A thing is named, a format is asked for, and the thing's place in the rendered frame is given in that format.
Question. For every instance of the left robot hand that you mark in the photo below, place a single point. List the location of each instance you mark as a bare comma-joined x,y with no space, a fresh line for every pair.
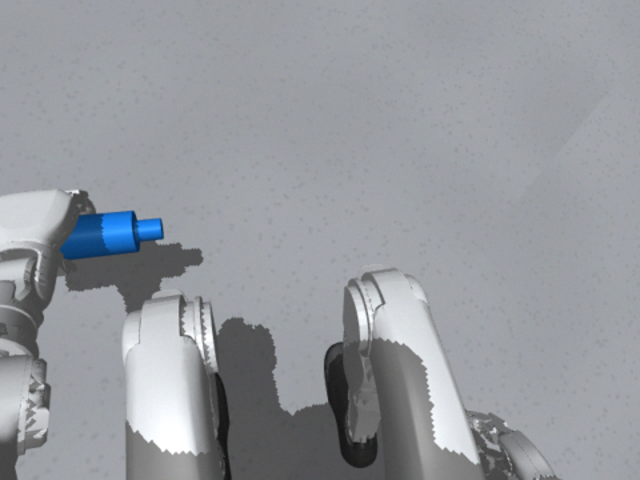
47,217

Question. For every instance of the left robot arm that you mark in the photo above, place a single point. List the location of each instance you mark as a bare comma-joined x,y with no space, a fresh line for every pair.
28,273

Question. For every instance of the bottle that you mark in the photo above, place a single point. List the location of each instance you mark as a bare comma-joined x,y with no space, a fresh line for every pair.
110,234

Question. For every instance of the left robot foot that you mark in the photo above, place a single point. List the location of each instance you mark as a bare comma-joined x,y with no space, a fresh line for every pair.
223,428

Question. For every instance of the right robot foot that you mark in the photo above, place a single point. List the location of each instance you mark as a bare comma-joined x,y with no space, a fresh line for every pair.
356,454

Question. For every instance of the right robot hand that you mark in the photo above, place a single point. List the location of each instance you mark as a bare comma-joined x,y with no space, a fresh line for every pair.
519,459

